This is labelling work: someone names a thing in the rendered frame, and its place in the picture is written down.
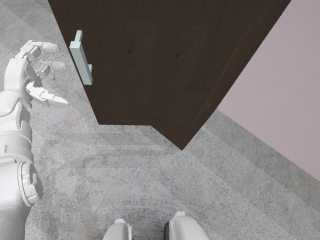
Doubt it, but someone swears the left robot forearm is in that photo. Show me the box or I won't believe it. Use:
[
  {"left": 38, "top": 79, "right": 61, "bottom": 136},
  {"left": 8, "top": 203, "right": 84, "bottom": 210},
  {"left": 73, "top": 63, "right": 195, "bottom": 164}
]
[{"left": 0, "top": 90, "right": 34, "bottom": 167}]

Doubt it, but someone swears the left robot thigh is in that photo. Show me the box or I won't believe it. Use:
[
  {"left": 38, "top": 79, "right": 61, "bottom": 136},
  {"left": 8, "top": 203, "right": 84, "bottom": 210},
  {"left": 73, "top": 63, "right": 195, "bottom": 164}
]
[{"left": 102, "top": 223, "right": 133, "bottom": 240}]

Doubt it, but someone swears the robot left upper arm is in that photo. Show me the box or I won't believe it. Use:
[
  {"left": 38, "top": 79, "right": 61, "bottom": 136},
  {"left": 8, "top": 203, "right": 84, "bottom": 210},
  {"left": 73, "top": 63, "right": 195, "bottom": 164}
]
[{"left": 0, "top": 162, "right": 44, "bottom": 240}]

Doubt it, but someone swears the robot thigh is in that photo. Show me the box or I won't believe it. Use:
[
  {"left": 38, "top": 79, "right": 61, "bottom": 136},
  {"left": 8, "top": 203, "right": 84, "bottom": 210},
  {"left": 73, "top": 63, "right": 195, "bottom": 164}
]
[
  {"left": 102, "top": 223, "right": 133, "bottom": 240},
  {"left": 169, "top": 215, "right": 210, "bottom": 240}
]

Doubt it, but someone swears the right robot thigh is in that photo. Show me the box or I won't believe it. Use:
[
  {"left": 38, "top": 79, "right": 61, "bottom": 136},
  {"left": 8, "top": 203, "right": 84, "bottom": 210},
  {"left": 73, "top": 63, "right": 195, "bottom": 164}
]
[{"left": 169, "top": 215, "right": 210, "bottom": 240}]

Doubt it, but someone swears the cupboard door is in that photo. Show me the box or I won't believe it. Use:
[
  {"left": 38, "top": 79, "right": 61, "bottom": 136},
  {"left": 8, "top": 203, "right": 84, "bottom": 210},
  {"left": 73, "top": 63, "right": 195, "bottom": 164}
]
[{"left": 48, "top": 0, "right": 262, "bottom": 127}]

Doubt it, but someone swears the handle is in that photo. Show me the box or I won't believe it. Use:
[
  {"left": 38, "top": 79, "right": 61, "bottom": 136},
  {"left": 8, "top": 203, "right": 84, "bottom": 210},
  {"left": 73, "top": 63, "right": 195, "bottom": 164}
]
[{"left": 69, "top": 30, "right": 93, "bottom": 85}]

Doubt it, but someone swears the left robot hand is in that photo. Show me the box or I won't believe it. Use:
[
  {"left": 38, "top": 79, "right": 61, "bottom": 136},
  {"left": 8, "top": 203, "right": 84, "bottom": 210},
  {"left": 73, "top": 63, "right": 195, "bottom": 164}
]
[{"left": 4, "top": 40, "right": 70, "bottom": 108}]

